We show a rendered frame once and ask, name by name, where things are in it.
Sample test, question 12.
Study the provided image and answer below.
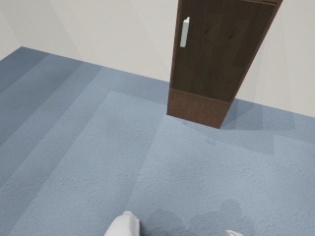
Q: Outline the robot left shin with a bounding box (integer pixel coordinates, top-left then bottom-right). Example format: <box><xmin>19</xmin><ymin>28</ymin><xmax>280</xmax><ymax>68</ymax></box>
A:
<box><xmin>123</xmin><ymin>211</ymin><xmax>134</xmax><ymax>216</ymax></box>

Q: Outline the robot left thigh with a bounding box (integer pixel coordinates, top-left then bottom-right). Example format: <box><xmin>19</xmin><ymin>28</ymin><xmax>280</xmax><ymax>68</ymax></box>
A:
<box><xmin>104</xmin><ymin>214</ymin><xmax>140</xmax><ymax>236</ymax></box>

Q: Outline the handle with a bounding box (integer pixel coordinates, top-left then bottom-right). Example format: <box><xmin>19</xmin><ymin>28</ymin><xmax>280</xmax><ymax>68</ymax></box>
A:
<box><xmin>180</xmin><ymin>17</ymin><xmax>190</xmax><ymax>47</ymax></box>

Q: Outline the cupboard door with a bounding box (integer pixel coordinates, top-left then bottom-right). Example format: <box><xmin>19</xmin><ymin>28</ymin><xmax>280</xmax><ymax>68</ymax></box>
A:
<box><xmin>171</xmin><ymin>0</ymin><xmax>276</xmax><ymax>102</ymax></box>

